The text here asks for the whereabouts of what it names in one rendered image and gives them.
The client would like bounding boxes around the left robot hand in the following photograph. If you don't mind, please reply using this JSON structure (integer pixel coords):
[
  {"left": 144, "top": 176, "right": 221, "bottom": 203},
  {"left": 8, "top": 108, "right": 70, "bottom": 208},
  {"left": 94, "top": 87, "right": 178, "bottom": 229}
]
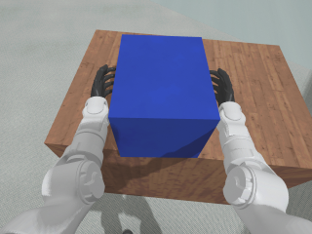
[{"left": 91, "top": 64, "right": 116, "bottom": 98}]

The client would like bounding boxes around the robot right upper arm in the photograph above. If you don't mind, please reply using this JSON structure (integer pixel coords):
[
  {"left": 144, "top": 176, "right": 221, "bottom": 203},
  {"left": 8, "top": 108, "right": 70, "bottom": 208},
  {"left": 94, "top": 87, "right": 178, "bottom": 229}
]
[{"left": 222, "top": 165, "right": 312, "bottom": 234}]

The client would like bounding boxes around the pedestal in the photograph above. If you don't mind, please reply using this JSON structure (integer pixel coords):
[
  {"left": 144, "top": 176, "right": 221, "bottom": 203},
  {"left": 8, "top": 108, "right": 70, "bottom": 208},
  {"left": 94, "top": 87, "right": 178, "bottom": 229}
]
[{"left": 44, "top": 29, "right": 312, "bottom": 205}]

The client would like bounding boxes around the right robot hand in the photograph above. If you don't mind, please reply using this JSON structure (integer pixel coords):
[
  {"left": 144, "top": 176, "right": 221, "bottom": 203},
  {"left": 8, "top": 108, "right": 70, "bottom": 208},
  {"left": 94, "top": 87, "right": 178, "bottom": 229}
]
[{"left": 209, "top": 68, "right": 235, "bottom": 107}]

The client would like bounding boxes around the right robot forearm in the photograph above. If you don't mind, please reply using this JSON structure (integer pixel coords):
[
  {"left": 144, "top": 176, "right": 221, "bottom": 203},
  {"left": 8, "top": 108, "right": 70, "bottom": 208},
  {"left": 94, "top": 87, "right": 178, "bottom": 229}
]
[{"left": 216, "top": 101, "right": 289, "bottom": 195}]

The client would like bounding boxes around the left robot forearm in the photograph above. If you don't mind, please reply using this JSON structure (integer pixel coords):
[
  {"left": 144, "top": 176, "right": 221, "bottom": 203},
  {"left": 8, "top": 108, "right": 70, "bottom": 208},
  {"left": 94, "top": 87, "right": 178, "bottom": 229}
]
[{"left": 41, "top": 97, "right": 110, "bottom": 201}]

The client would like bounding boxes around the carton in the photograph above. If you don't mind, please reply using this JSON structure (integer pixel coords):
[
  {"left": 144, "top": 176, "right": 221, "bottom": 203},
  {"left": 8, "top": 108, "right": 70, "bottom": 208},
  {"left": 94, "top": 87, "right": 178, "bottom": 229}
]
[{"left": 108, "top": 34, "right": 220, "bottom": 158}]

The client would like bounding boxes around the robot left upper arm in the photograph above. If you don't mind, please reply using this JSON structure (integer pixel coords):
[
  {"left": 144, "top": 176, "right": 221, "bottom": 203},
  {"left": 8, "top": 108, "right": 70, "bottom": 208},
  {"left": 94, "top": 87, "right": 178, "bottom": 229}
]
[{"left": 0, "top": 160, "right": 105, "bottom": 234}]

